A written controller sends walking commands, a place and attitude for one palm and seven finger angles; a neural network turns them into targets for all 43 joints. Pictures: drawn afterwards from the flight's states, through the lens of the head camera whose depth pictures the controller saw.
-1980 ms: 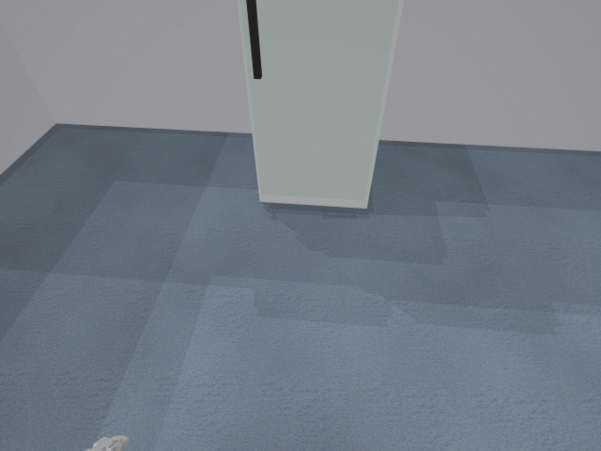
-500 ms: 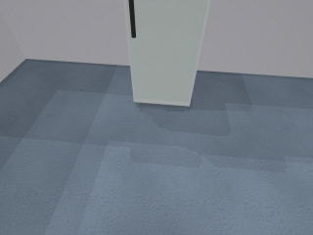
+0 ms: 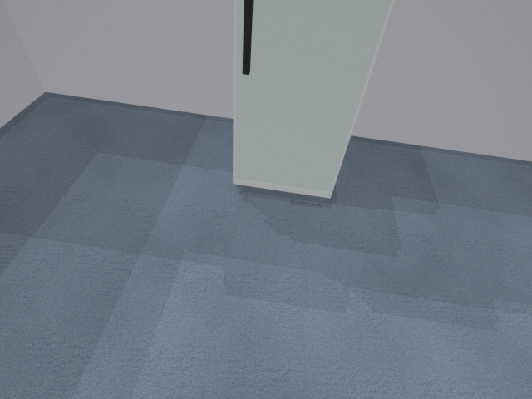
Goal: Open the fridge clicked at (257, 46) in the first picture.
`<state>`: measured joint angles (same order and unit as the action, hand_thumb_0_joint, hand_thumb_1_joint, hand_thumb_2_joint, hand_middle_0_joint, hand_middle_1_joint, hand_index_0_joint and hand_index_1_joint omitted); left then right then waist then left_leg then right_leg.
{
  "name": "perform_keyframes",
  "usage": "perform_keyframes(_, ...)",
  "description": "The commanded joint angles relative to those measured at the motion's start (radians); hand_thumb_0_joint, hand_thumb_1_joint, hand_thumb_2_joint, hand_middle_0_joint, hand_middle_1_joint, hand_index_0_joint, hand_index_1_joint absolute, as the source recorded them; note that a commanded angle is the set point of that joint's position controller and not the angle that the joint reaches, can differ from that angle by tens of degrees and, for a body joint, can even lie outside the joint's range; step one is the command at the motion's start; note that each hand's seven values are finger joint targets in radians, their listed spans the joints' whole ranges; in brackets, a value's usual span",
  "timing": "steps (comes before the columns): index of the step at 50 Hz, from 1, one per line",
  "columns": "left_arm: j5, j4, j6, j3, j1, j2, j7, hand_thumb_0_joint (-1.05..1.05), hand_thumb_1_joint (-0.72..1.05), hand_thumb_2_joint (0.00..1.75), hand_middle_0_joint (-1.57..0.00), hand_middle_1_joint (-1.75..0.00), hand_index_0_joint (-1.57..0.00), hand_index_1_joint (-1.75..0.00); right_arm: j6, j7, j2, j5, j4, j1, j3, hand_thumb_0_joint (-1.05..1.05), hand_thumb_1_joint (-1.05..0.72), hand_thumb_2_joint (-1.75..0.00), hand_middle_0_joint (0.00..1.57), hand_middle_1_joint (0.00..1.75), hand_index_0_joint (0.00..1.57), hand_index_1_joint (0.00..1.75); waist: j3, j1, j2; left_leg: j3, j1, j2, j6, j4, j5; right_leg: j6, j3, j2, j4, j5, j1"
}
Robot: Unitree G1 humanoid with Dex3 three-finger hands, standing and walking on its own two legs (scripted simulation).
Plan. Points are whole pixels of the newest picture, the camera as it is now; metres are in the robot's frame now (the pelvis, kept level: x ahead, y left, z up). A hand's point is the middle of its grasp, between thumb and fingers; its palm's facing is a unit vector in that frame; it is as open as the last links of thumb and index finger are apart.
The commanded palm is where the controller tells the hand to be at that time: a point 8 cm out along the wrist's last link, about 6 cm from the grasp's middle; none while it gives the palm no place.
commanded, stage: walk to a spot facing it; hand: left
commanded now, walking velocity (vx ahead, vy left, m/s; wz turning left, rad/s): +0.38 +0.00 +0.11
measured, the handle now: (249, 16) +1.23 +0.11 +0.11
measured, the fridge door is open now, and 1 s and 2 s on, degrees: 0 0 0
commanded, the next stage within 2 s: turn to face it in 0.68 s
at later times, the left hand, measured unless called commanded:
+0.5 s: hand (202, 310) +0.32 +0.13 -0.17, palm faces +0.09 -0.98 -0.17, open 7.4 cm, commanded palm none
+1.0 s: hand (172, 300) +0.35 +0.20 -0.19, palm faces +0.28 -0.95 -0.15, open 7.4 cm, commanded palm none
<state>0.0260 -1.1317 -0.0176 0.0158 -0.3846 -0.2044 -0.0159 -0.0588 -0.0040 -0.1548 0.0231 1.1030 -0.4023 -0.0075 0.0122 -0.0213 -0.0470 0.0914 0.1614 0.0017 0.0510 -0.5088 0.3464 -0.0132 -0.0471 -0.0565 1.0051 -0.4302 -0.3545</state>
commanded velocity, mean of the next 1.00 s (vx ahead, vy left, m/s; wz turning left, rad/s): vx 0.25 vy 0.00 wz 0.09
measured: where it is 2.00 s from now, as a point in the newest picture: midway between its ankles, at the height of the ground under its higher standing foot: (254, 332)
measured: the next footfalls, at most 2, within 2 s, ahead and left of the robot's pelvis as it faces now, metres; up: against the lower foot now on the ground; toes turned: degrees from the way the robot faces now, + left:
right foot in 0.36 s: +0.33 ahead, -0.14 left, +0.00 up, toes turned -5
left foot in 0.80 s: +0.50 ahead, +0.12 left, +0.00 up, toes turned +22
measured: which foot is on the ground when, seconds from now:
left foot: down 0.00-0.36, up 0.38-0.78, down 0.80-1.00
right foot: up 0.00-0.34, down 0.36-0.80, up 0.82-1.00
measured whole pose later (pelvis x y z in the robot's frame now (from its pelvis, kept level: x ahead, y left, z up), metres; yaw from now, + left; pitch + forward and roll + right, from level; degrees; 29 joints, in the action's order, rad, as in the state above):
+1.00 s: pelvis +0.41 +0.04 +0.00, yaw +11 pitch -3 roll -1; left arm 0.01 -1.09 0.00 0.04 -0.34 -0.17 0.02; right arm -0.07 -0.03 -0.15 0.01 1.00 -0.14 -0.03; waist -0.07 0.04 -0.04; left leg 0.21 0.27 -0.02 0.10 -0.51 0.20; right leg 0.04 -0.05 -0.11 1.18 -0.38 -0.46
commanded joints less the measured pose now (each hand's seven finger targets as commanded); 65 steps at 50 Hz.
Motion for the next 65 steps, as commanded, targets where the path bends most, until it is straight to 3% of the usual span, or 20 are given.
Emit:
perform_keyframes(1,0.003,0.138,0.059,0.026,0.151,-0.052,-0.007,0.0,0.9,0.9,-0.2,-0.3,-0.2,-0.3,-0.032,-0.027,-0.14,-0.01,0.006,-0.121,-0.033,0.0,-0.9,-0.9,0.2,0.3,0.2,0.3,-0.146,-0.011,0.092,-0.348,-0.119,-0.282,0.147,0.337,-0.232,0.02,0.027,-0.073,0.088,0.122,-0.338)
perform_keyframes(12,-0.01,0.211,0.058,0.034,0.354,0.0,-0.013,0.0,0.9,0.9,-0.2,-0.3,-0.2,-0.3,-0.037,-0.036,-0.097,-0.004,0.068,-0.199,-0.04,0.0,-0.9,-0.9,0.2,0.3,0.2,0.3,-0.193,-0.038,0.182,-0.142,-0.136,-0.229,0.109,0.315,-0.546,0.011,-0.085,-0.026,-0.321,0.279,-0.221)
perform_keyframes(14,-0.008,0.203,0.065,0.042,0.297,-0.016,-0.01,0.0,0.9,0.9,-0.2,-0.3,-0.2,-0.3,-0.035,-0.038,-0.121,-0.003,0.069,-0.183,-0.046,0.0,-0.9,-0.9,0.2,0.3,0.2,0.3,-0.143,-0.005,0.163,-0.129,-0.157,-0.241,0.102,0.211,-0.74,-0.019,-0.094,0.009,-0.364,0.237,-0.096)
perform_keyframes(16,0.0,0.141,0.079,0.059,0.068,-0.061,-0.002,0.0,0.9,0.9,-0.2,-0.3,-0.2,-0.3,-0.033,-0.035,-0.135,-0.008,0.06,-0.153,-0.054,0.0,-0.9,-0.9,0.2,0.3,0.2,0.3,-0.014,0.1,0.128,-0.101,-0.109,-0.2,0.058,-0.072,-0.849,-0.044,-0.099,0.045,-0.452,0.285,0.2)
perform_keyframes(17,0.012,0.097,0.093,0.08,-0.089,-0.131,0.008,0.0,0.9,0.9,-0.2,-0.3,-0.2,-0.3,-0.032,-0.025,-0.115,-0.016,0.046,-0.155,-0.05,0.0,-0.9,-0.9,0.2,0.3,0.2,0.3,0.092,0.162,0.028,-0.071,0.102,-0.148,0.021,-0.344,-0.618,-0.092,0.048,-0.085,-0.466,0.28,0.492)
perform_keyframes(18,0.012,0.069,0.096,0.111,-0.205,-0.243,0.022,0.0,0.9,0.9,-0.2,-0.3,-0.2,-0.3,-0.038,-0.019,-0.051,-0.027,0.015,-0.211,-0.041,0.0,-0.9,-0.9,0.2,0.3,0.2,0.3,0.253,0.166,-0.218,-0.028,0.357,0.026,-0.021,-0.711,0.094,-0.2,0.512,-0.4,-0.584,0.314,0.707)
perform_keyframes(19,-0.01,0.06,0.091,0.11,-0.191,-0.254,0.023,0.0,0.9,0.9,-0.2,-0.3,-0.2,-0.3,-0.034,-0.021,-0.063,-0.028,-0.004,-0.128,-0.042,0.0,-0.9,-0.9,0.2,0.3,0.2,0.3,0.216,0.163,-0.135,-0.132,0.412,-0.009,0.004,-0.886,0.196,-0.23,0.594,-0.447,-0.692,0.248,0.619)
perform_keyframes(22,-0.002,0.105,0.095,0.069,0.041,-0.104,0.032,0.0,0.9,0.9,-0.2,-0.3,-0.2,-0.3,-0.017,-0.006,-0.034,-0.011,-0.032,0.012,-0.048,0.0,-0.9,-0.9,0.2,0.3,0.2,0.3,-0.046,0.069,0.005,-0.138,0.436,-0.137,0.0,-0.874,0.0,-0.165,0.317,-0.358,-0.745,0.203,0.218)
perform_keyframes(25,0.006,0.099,0.105,0.043,0.076,-0.037,0.032,0.0,0.9,0.9,-0.2,-0.3,-0.2,-0.3,0.025,0.001,0.001,0.001,-0.029,-0.019,-0.046,0.0,-0.9,-0.9,0.2,0.3,0.2,0.3,-0.088,0.0,-0.044,-0.106,0.367,-0.149,-0.025,-0.74,-0.033,-0.116,0.087,-0.289,-0.782,0.286,0.056)
perform_keyframes(29,0.007,0.099,0.109,0.042,0.073,-0.038,0.032,0.0,0.9,0.9,-0.2,-0.3,-0.2,-0.3,0.041,0.022,0.002,0.001,-0.076,0.065,-0.048,0.0,-0.9,-0.9,0.2,0.3,0.2,0.3,-0.115,-0.016,-0.079,-0.049,0.362,-0.157,-0.052,-0.504,-0.139,-0.103,-0.048,-0.246,-0.817,0.311,0.029)
perform_keyframes(35,0.003,0.08,0.101,0.047,-0.01,-0.109,0.033,0.0,0.9,0.9,-0.2,-0.3,-0.2,-0.3,0.025,0.049,-0.035,0.0,-0.158,0.263,-0.041,0.0,-0.9,-0.9,0.2,0.3,0.2,0.3,-0.118,0.046,-0.068,0.038,0.355,-0.107,-0.036,-0.217,-0.166,-0.082,-0.11,-0.255,-0.742,0.514,0.236)
perform_keyframes(38,0.002,0.09,0.095,0.06,-0.005,-0.154,0.034,0.0,0.9,0.9,-0.2,-0.3,-0.2,-0.3,0.017,0.042,-0.088,0.004,-0.154,0.173,-0.055,0.0,-0.9,-0.9,0.2,0.3,0.2,0.3,-0.048,-0.012,-0.025,0.081,0.17,-0.046,-0.006,-0.116,-0.125,-0.061,-0.171,-0.266,-0.502,0.759,0.277)
perform_keyframes(39,-0.005,0.094,0.091,0.059,-0.001,-0.155,0.033,0.0,0.9,0.9,-0.2,-0.3,-0.2,-0.3,0.013,0.035,-0.128,0.01,-0.119,0.045,-0.066,0.0,-0.9,-0.9,0.2,0.3,0.2,0.3,0.032,-0.07,0.019,0.062,-0.032,-0.03,0.009,-0.025,-0.212,-0.03,-0.206,-0.226,-0.295,0.737,0.206)
perform_keyframes(40,-0.018,0.109,0.085,0.052,-0.048,-0.102,0.026,0.0,0.9,0.9,-0.2,-0.3,-0.2,-0.3,0.008,0.019,-0.236,0.02,-0.096,-0.067,-0.089,0.0,-0.9,-0.9,0.2,0.3,0.2,0.3,0.153,-0.096,0.253,-0.222,-0.284,-0.24,0.082,0.029,-0.425,0.033,-0.229,-0.089,-0.016,0.371,-0.008)
perform_keyframes(41,-0.023,0.139,0.084,0.029,-0.043,-0.054,0.026,0.0,0.9,0.9,-0.2,-0.3,-0.2,-0.3,0.006,0.002,-0.311,0.0,-0.077,-0.144,-0.094,0.0,-0.9,-0.9,0.2,0.3,0.2,0.3,0.215,-0.095,0.403,-0.495,-0.396,-0.45,0.185,0.113,-0.736,0.053,-0.13,0.012,0.253,-0.191,-0.189)
perform_keyframes(43,-0.018,0.121,0.071,0.031,0.01,-0.057,0.044,0.0,0.9,0.9,-0.2,-0.3,-0.2,-0.3,0.007,-0.014,-0.238,-0.009,-0.095,-0.008,-0.072,0.0,-0.9,-0.9,0.2,0.3,0.2,0.3,0.119,-0.05,0.166,-0.343,-0.206,-0.44,0.172,0.165,-0.679,0.025,-0.011,-0.057,0.334,-0.107,-0.205)
perform_keyframes(48,-0.009,0.044,0.013,0.029,-0.094,0.008,0.038,0.0,0.9,0.9,-0.2,-0.3,-0.2,-0.3,-0.01,-0.024,-0.117,-0.011,-0.112,0.167,-0.028,0.0,-0.9,-0.9,0.2,0.3,0.2,0.3,-0.013,0.058,0.141,-0.033,0.108,-0.301,0.059,0.244,-0.579,0.051,0.034,-0.074,0.172,0.088,-0.046)
perform_keyframes(55,0.001,0.103,-0.034,0.057,-0.002,0.009,0.031,0.0,0.9,0.9,-0.2,-0.3,-0.2,-0.3,0.023,-0.032,-0.125,-0.004,-0.125,0.177,-0.05,0.0,-0.9,-0.9,0.2,0.3,0.2,0.3,-0.094,0.041,0.131,-0.029,0.12,-0.333,0.101,0.317,-0.194,0.064,0.02,-0.061,0.014,0.121,-0.124)
perform_keyframes(61,0.002,0.156,-0.029,0.054,0.087,0.015,0.027,0.0,0.9,0.9,-0.2,-0.3,-0.2,-0.3,0.04,-0.033,-0.148,0.004,-0.103,0.137,-0.068,0.0,-0.9,-0.9,0.2,0.3,0.2,0.3,-0.075,0.006,0.169,-0.031,0.036,-0.374,0.117,0.253,-0.201,0.052,-0.026,-0.042,-0.224,0.039,-0.062)
perform_keyframes(65,0.001,0.149,-0.009,0.052,0.043,0.009,0.03,0.0,0.9,0.9,-0.2,-0.3,-0.2,-0.3,0.051,-0.028,-0.16,-0.001,-0.089,0.126,-0.075,0.0,-0.9,-0.9,0.2,0.3,0.2,0.3,-0.012,0.031,0.122,0.026,0.031,-0.342,0.057,0.099,-0.272,0.036,-0.055,-0.002,-0.472,0.184,0.097)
